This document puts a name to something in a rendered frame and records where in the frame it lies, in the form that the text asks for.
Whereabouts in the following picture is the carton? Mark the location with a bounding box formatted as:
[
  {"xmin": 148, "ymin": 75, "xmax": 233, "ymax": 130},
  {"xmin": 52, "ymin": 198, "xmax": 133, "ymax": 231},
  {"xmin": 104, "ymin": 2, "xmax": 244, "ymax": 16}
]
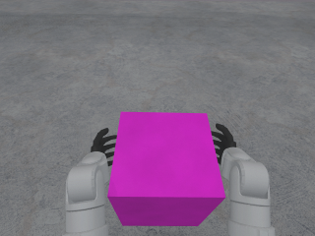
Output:
[{"xmin": 107, "ymin": 111, "xmax": 225, "ymax": 226}]

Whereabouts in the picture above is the right robot hand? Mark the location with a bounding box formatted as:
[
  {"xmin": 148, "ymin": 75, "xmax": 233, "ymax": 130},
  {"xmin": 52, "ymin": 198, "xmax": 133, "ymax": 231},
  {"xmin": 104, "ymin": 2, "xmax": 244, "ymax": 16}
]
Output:
[{"xmin": 211, "ymin": 123, "xmax": 236, "ymax": 165}]

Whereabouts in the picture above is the right robot forearm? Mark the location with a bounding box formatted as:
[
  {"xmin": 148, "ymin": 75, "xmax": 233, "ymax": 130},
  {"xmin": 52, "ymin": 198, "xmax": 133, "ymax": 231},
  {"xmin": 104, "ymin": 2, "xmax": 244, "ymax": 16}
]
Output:
[{"xmin": 220, "ymin": 147, "xmax": 276, "ymax": 236}]

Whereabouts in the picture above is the left robot forearm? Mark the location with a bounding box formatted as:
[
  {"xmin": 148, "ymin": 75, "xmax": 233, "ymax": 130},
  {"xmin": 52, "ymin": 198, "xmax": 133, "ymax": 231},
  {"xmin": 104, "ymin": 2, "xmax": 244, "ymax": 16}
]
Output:
[{"xmin": 62, "ymin": 151, "xmax": 110, "ymax": 236}]

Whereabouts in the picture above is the left robot hand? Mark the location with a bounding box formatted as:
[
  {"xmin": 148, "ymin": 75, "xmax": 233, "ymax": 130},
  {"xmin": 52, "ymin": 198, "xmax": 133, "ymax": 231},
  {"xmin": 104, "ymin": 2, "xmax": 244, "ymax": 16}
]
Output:
[{"xmin": 91, "ymin": 128, "xmax": 117, "ymax": 166}]

